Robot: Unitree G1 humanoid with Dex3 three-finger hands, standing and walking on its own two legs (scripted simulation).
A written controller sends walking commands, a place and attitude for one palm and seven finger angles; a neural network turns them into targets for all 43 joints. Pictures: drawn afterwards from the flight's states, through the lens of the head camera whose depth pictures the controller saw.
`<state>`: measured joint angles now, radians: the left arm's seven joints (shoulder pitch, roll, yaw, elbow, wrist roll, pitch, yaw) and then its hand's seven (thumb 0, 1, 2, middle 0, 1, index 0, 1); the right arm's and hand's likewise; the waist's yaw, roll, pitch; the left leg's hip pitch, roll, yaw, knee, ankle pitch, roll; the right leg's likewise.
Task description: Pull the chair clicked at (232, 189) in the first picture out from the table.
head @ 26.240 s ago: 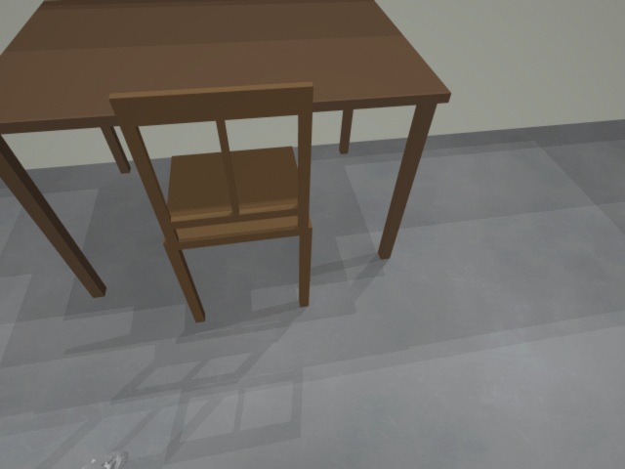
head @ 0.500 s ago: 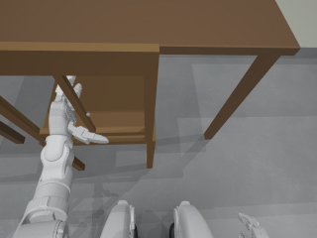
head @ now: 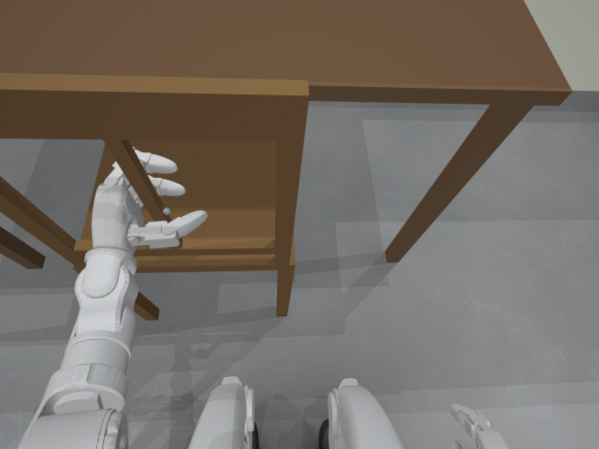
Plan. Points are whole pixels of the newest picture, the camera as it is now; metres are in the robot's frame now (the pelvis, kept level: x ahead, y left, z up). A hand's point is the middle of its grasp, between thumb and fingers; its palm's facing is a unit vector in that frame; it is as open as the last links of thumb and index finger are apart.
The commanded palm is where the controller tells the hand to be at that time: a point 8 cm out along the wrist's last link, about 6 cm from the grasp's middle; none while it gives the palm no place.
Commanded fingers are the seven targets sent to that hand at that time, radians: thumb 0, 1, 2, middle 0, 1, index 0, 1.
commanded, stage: hook a spindle and tug to test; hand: left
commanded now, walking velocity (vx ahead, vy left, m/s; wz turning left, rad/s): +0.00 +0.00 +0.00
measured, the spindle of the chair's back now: (152, 202) +0.43 +0.20 +0.01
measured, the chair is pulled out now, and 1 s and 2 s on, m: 0.00 0.04 0.16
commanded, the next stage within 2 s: step backward, pulling the chair out in 0.82 s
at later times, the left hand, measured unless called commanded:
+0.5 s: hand (167, 216) +0.41 +0.17 +0.02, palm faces +0.04 -1.00 -0.02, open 4.9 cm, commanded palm +0.36 +0.21 +0.02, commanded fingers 0.00 0.90 0.90 -0.50 -1.45 -0.50 -1.45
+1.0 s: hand (169, 243) +0.37 +0.16 +0.03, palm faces +0.04 -0.99 -0.13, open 5.1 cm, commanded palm +0.34 +0.21 +0.02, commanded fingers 0.00 0.90 0.90 -0.50 -1.45 -0.50 -1.45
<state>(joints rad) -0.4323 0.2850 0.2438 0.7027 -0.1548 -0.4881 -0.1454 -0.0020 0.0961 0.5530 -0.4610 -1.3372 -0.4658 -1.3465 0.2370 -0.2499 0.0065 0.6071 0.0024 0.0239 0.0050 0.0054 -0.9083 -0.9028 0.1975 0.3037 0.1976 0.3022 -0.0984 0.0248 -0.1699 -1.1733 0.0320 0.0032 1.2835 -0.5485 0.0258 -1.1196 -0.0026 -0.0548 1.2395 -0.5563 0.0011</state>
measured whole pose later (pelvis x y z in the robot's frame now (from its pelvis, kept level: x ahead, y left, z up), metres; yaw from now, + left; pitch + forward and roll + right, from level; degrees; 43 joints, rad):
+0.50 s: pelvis +0.01 +0.00 +0.01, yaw -1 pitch +25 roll -2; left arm -0.34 0.26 0.23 0.61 -0.17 -0.46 -0.11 0.02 0.81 0.82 -0.47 -1.45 -0.45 -1.45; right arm 0.24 -0.24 0.00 0.58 0.01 0.03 0.02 0.01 -0.91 -0.90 0.20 0.30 0.20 0.30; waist -0.10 0.03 -0.18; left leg -1.14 0.04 0.02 1.26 -0.55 0.03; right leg -1.09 0.00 -0.04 1.22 -0.56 0.00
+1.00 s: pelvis +0.02 +0.00 +0.02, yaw +1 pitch +20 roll -1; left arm -0.14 0.23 0.11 0.37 -0.09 -0.34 -0.01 0.02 0.76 0.81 -0.47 -1.43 -0.43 -1.45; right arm 0.19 -0.22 0.00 0.54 0.03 0.07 -0.02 0.01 -0.91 -0.90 0.20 0.30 0.20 0.30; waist -0.06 0.02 -0.09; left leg -0.97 0.02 0.02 1.18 -0.55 0.02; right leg -0.93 -0.01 -0.04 1.15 -0.57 -0.01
